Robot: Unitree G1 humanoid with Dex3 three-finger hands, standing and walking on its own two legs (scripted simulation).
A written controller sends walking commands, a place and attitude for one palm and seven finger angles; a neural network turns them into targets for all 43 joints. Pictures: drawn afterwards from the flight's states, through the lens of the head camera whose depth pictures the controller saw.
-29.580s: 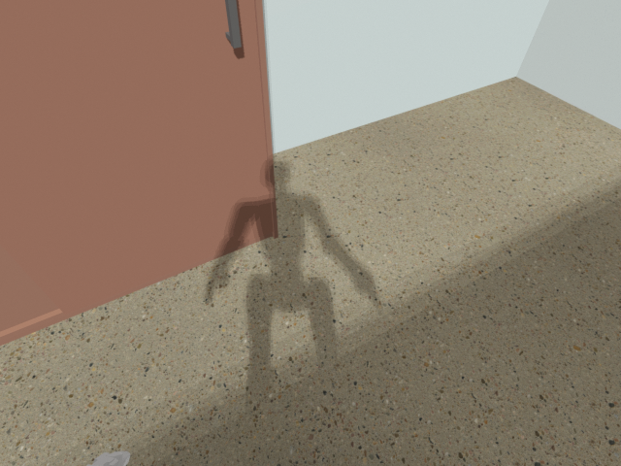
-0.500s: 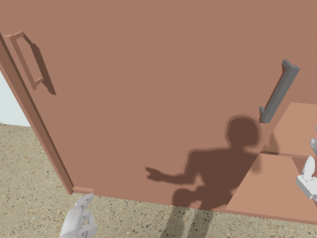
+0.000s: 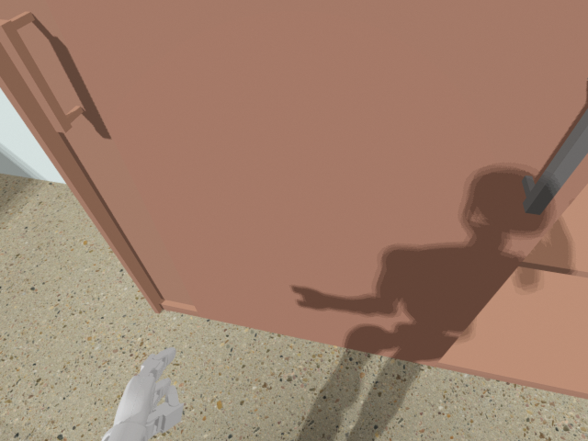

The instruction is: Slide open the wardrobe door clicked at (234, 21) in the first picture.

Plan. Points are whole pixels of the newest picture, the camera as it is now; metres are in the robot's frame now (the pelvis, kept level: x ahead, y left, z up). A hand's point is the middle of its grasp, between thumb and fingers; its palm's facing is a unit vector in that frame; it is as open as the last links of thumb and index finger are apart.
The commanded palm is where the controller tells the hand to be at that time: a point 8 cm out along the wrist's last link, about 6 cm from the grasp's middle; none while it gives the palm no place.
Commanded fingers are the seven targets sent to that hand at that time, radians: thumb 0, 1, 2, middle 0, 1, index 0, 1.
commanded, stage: step back with the hand held close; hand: right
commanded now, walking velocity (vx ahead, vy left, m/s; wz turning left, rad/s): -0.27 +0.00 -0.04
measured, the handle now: (562, 148) +0.45 -0.33 +0.18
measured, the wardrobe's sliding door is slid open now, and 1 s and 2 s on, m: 0.62 0.62 0.62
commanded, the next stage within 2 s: stop stepping back and stand still in 1.20 s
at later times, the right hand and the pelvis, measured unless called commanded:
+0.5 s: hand out of the picture +0.16 -0.28 +0.17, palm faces +0.45 +0.79 -0.42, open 7.4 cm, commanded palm +0.09 -0.31 +0.18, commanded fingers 0.00 -0.90 -0.90 0.20 0.30 0.20 0.30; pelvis -0.04 -0.01 +0.00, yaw -1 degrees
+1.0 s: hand out of the picture +0.09 -0.30 +0.18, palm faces +0.36 +0.86 -0.36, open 7.4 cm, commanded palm +0.04 -0.34 +0.18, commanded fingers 0.00 -0.90 -0.90 0.20 0.30 0.20 0.30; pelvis -0.12 -0.05 -0.01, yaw +3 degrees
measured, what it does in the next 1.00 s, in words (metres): walks backwards: left foot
